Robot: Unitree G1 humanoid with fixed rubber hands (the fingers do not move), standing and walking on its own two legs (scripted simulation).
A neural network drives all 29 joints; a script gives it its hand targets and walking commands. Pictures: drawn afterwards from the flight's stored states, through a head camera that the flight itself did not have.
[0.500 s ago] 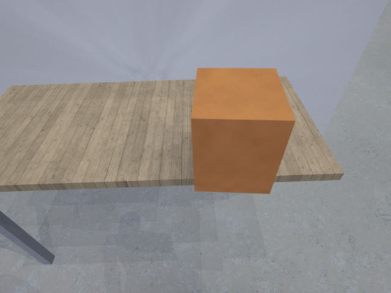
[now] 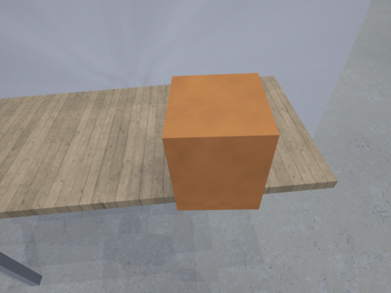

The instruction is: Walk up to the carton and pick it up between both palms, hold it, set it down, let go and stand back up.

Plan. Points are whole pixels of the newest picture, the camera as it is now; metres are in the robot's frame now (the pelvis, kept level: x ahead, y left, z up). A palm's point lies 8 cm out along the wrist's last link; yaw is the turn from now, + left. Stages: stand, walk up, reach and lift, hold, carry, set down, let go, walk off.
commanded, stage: walk up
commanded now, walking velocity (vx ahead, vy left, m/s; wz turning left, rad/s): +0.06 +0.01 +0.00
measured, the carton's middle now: (216, 144) +0.45 -0.04 +0.07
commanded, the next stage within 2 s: stand in 0.80 s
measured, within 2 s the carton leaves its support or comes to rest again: neither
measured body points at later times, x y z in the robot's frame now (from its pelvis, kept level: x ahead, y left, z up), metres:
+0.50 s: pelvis +0.03 -0.02 +0.01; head +0.05 -0.01 +0.45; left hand +0.01 +0.19 -0.16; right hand +0.05 -0.23 -0.16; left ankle -0.04 +0.12 -0.73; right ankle -0.01 -0.10 -0.73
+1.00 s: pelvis +0.02 -0.01 +0.01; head +0.04 -0.01 +0.46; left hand -0.01 +0.20 -0.15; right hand -0.02 -0.19 -0.16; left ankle -0.04 +0.12 -0.73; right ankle -0.01 -0.10 -0.73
